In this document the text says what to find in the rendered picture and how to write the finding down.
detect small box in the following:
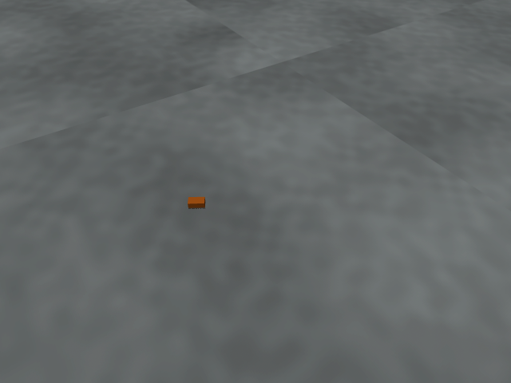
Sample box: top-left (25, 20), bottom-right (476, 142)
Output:
top-left (188, 197), bottom-right (205, 208)

